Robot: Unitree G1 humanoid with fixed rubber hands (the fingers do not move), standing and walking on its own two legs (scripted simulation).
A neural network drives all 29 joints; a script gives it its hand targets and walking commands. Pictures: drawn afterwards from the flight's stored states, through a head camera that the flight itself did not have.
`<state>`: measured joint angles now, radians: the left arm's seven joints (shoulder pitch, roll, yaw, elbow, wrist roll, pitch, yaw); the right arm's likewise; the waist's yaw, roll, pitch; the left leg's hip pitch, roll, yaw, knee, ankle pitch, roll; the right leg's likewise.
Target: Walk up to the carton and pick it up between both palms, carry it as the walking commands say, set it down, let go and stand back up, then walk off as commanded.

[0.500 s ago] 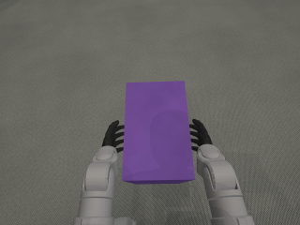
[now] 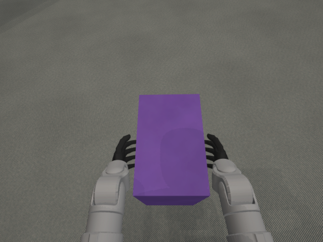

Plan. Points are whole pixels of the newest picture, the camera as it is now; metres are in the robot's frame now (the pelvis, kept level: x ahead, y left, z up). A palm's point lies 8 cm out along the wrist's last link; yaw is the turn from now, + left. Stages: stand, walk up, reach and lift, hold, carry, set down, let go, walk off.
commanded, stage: carry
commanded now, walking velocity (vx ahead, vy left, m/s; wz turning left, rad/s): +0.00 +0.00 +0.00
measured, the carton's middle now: (169, 156) +0.35 -0.01 -0.06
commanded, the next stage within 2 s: none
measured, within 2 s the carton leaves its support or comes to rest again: neither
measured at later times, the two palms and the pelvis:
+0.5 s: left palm (141, 69) +0.66 +0.06 +0.01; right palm (210, 70) +0.64 -0.18 +0.00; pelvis +0.35 -0.04 -0.01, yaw -1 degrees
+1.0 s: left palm (146, 13) +1.04 +0.04 +0.02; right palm (199, 14) +1.01 -0.20 +0.00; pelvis +0.73 -0.06 -0.01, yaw -3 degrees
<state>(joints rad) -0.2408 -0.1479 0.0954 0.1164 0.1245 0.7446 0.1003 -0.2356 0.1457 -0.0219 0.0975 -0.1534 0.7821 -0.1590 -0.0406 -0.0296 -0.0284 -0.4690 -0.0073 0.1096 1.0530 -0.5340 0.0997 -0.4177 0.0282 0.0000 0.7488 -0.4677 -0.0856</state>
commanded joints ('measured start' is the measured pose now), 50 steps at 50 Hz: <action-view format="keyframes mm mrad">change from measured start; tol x64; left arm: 1 -448 -987 -580 -266 -249 -54 -217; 50 -478 -1084 -554 -94 -209 -61 -241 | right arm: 1 -535 1052 571 -239 321 -82 236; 50 -656 1082 558 -178 293 -94 271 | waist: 1 85 -204 -558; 12 -33 460 -673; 50 80 -210 -485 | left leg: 1 -609 -69 37 221 -67 -63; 9 191 -147 136 -404 458 -28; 12 1044 441 -503 -370 2180 383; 22 -112 -40 -50 95 -31 -105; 31 -709 -73 62 137 -79 -58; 35 304 -123 115 -490 588 -21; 37 1004 366 -456 -361 2253 307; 50 -279 -89 -44 181 -69 -63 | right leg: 1 1063 -211 241 -44 2094 66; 9 337 -100 75 168 1914 154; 12 -473 111 44 889 -326 232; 16 -528 -64 193 356 -476 53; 22 678 -282 329 -128 2024 -14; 34 577 -84 57 130 1912 77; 37 -373 126 -24 755 -142 219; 42 -432 -39 118 343 -374 62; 50 767 -276 323 -109 2039 -124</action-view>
